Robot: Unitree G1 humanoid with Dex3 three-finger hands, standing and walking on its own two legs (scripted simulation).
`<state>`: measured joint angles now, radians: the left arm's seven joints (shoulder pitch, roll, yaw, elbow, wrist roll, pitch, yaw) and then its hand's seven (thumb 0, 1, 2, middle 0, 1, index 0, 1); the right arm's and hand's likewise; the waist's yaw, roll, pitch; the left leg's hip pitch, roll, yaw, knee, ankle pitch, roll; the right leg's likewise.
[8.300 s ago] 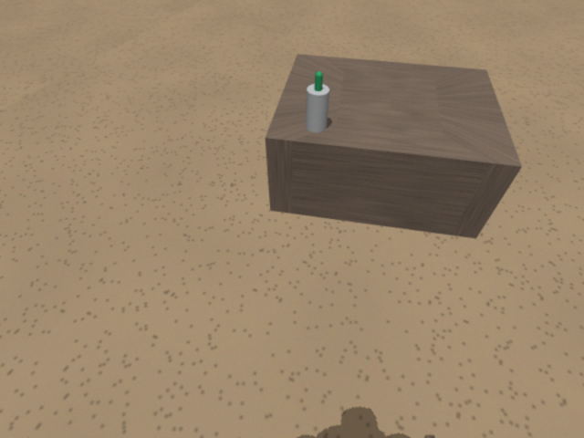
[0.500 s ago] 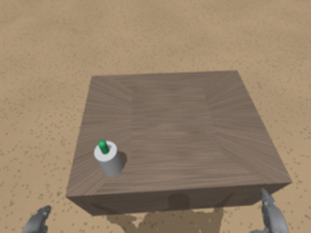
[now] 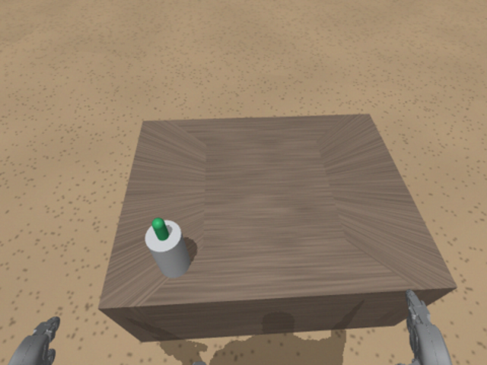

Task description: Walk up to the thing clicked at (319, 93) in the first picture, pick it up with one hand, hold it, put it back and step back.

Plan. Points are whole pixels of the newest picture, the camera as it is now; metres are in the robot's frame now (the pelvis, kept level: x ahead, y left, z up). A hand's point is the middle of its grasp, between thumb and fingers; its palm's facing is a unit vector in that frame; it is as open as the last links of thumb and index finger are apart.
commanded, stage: go down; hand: left
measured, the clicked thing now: (167, 244) +0.43 +0.20 -0.20
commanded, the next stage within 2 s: approach in 1.58 s
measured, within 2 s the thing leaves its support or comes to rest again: neither
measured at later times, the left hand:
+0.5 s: hand (45, 298) +0.24 +0.33 -0.02, palm faces +0.16 -0.96 -0.25, open 17.4 cm
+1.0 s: hand (26, 254) +0.30 +0.37 +0.01, palm faces +0.17 -0.97 -0.15, open 17.6 cm
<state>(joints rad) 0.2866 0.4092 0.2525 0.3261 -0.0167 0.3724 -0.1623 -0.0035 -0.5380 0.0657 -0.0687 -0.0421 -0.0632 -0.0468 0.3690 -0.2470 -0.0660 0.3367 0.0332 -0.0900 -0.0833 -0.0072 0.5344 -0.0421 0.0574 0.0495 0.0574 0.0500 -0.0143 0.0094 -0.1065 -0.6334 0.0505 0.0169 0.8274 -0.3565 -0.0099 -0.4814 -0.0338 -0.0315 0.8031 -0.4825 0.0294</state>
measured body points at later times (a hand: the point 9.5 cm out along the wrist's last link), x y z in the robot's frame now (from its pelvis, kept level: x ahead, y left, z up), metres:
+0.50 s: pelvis -0.01 +0.00 -0.01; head +0.02 +0.02 +0.44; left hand +0.23 +0.38 +0.00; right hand +0.14 -0.26 -0.04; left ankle +0.03 +0.13 -0.70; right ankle -0.05 -0.14 -0.70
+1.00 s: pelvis -0.02 +0.02 -0.01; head +0.03 +0.04 +0.44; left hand +0.29 +0.42 +0.03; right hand +0.13 -0.25 -0.04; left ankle +0.03 +0.13 -0.70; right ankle -0.05 -0.14 -0.70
